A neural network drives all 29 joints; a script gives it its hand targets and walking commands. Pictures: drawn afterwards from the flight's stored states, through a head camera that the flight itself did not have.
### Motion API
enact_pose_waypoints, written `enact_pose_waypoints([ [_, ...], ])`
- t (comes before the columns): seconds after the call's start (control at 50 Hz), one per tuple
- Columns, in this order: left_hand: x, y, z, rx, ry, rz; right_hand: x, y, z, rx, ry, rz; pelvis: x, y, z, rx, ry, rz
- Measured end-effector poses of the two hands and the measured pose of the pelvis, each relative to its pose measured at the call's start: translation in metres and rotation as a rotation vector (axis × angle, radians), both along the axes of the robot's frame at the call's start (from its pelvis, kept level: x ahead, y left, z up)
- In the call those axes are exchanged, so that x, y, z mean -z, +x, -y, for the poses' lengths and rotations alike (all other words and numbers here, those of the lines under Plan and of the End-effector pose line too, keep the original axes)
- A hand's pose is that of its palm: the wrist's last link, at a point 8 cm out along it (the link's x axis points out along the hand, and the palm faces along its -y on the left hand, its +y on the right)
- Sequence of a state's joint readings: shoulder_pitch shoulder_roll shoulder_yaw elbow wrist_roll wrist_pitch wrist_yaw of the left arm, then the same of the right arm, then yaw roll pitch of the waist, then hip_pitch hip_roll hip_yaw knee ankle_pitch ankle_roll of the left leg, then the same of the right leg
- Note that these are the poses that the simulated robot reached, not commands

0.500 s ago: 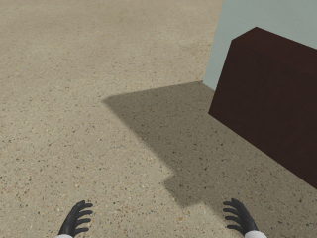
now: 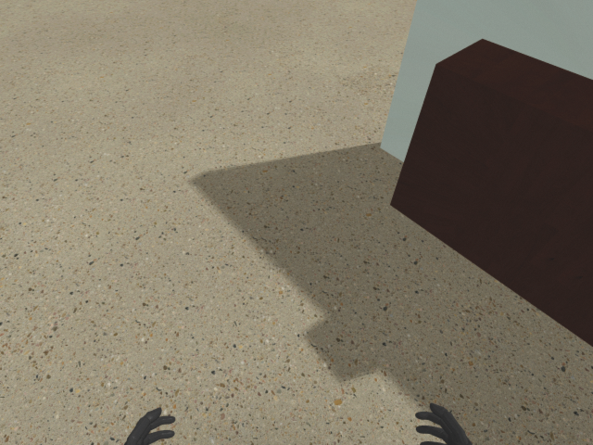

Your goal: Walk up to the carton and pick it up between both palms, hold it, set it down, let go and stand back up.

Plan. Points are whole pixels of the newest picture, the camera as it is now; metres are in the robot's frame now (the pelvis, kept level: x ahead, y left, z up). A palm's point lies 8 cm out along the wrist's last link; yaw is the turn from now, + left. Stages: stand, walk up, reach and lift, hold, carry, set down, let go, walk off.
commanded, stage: stand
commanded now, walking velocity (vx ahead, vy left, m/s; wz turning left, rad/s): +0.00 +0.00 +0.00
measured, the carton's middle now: out of the picture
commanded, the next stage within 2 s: walk up in 1.48 s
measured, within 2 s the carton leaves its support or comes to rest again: neither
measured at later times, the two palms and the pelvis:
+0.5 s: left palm out of the picture +0.10 +0.22 -0.11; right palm out of the picture +0.10 -0.23 -0.11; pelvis +0.00 +0.00 +0.00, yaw +0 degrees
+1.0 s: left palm out of the picture +0.07 +0.23 -0.12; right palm out of the picture +0.07 -0.23 -0.12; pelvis +0.01 +0.00 +0.01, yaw +0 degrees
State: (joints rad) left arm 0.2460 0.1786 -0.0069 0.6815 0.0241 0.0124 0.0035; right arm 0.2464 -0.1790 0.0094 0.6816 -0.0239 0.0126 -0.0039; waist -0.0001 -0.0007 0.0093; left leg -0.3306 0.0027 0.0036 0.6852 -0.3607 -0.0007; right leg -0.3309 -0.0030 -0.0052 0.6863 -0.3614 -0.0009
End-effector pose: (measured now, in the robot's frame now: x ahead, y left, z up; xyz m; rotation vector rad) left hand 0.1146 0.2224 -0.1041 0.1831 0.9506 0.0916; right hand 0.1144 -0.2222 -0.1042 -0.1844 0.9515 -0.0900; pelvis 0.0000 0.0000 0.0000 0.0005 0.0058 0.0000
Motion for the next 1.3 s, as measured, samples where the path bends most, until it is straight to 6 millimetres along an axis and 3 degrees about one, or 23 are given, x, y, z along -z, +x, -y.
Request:
enact_pose_waypoints([
  [0.76,0.006,-0.023,-0.004,-0.054,0.006,-0.097,0.007,-0.024,0.006,0.054,-0.006,-0.099,-0.007,0.004,0.001,0.0,0.0,0.001],
  [1.3,0.017,-0.074,-0.004,-0.12,0.004,-0.286,0.017,-0.074,0.007,0.12,-0.004,-0.29,-0.016,0.007,0.001,0.0,0.0,0.027],
])
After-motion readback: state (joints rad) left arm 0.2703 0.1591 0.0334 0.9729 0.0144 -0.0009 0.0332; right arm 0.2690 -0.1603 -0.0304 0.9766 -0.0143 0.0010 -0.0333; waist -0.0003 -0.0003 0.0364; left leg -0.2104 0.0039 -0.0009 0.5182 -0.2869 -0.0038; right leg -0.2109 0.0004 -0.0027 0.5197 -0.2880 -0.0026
